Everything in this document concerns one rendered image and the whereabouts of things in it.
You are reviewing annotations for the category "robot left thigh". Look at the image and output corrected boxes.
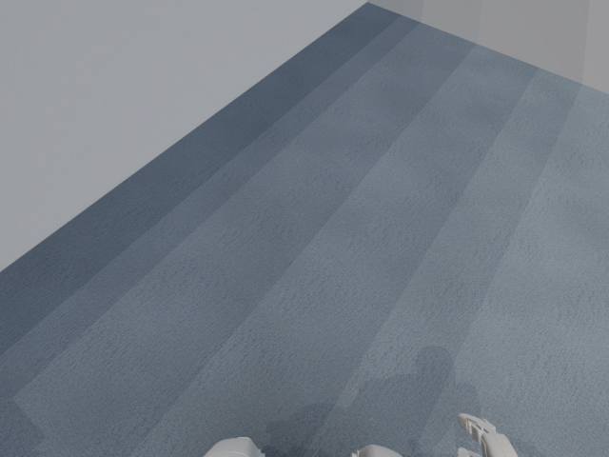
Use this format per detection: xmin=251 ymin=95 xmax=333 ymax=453
xmin=204 ymin=438 xmax=265 ymax=457

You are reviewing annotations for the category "robot right hand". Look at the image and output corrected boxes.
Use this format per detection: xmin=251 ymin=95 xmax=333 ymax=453
xmin=457 ymin=413 xmax=518 ymax=457

